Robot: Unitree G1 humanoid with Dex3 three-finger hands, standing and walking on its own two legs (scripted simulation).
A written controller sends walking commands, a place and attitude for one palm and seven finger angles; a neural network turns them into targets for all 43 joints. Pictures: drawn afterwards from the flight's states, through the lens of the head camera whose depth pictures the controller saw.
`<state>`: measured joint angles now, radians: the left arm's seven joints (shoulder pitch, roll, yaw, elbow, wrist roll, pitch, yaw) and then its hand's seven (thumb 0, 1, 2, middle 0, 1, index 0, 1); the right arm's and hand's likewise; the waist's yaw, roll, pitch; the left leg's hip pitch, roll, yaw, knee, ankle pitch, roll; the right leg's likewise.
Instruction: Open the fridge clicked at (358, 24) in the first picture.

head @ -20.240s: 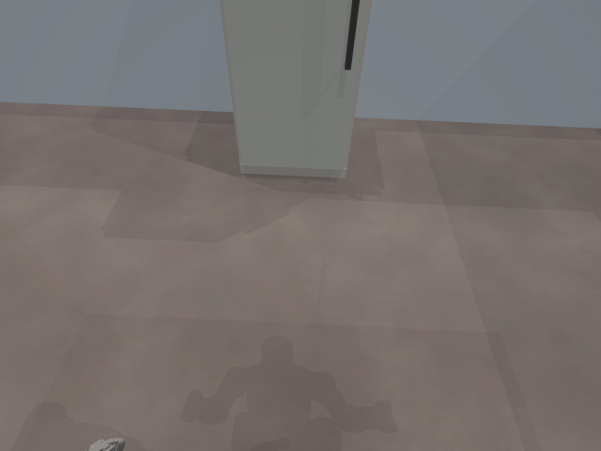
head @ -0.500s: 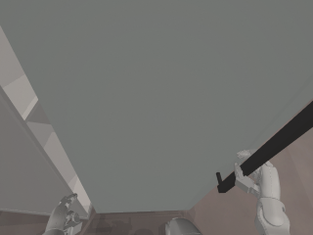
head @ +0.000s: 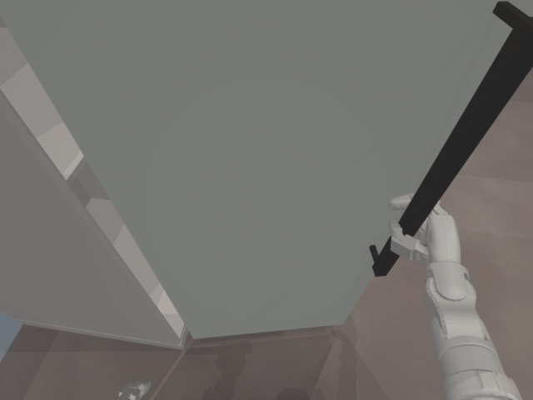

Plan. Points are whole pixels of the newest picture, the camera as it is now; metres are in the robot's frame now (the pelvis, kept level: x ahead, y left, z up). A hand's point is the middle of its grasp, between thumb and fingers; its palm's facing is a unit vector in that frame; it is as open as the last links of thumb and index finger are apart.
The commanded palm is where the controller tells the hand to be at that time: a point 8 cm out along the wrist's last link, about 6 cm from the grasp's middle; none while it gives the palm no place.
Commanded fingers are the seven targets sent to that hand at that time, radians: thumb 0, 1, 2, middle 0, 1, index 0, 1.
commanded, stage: stop walking and hold the door back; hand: right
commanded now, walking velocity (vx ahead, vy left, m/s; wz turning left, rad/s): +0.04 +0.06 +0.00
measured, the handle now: (420, 186) +0.41 -0.19 +0.11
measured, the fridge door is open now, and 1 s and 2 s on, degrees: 76 76 76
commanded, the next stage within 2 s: loosen the grip on the handle in 0.42 s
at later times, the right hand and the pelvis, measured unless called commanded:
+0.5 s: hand (399, 239) +0.36 -0.17 +0.03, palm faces +0.07 +0.97 -0.21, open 5.6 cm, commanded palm +0.34 -0.23 +0.04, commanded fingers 0.00 -0.90 -0.90 0.45 1.40 0.45 1.40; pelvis +0.00 -0.02 +0.01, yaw +3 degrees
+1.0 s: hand (405, 236) +0.38 -0.19 +0.02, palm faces +0.07 +0.98 -0.21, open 12.9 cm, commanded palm +0.34 -0.24 +0.04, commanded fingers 0.00 0.55 -0.20 0.25 1.15 0.25 1.15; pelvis -0.01 +0.02 -0.02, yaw +0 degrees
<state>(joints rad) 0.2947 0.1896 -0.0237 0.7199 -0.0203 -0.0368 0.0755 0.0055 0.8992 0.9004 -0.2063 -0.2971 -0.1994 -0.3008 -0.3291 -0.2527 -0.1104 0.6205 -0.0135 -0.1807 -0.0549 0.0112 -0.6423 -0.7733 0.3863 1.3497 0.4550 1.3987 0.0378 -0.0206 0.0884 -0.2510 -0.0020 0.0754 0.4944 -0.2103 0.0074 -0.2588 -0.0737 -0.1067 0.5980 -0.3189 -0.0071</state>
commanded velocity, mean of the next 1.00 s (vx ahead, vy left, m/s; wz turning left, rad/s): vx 0.00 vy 0.00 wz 0.00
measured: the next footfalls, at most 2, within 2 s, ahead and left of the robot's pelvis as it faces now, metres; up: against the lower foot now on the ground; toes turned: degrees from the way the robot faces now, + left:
none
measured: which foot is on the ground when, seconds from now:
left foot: down 0.00-1.00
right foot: down 0.00-1.00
